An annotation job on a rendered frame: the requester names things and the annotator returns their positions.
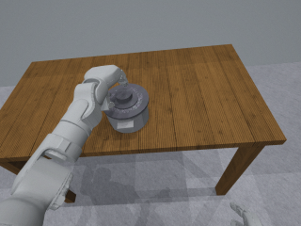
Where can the robot left upper arm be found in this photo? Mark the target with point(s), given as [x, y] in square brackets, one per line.
[44, 187]

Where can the knob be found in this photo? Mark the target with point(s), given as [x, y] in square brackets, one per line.
[124, 95]

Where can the robot right hand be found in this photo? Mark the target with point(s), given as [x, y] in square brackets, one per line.
[249, 218]

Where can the left robot forearm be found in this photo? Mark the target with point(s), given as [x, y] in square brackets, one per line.
[66, 141]

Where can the pot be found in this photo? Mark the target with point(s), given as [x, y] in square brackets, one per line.
[131, 125]

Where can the table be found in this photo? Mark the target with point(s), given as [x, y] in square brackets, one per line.
[200, 98]

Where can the lid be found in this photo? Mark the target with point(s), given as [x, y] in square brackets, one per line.
[130, 109]

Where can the robot left hand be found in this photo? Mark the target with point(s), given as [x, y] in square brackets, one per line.
[110, 74]

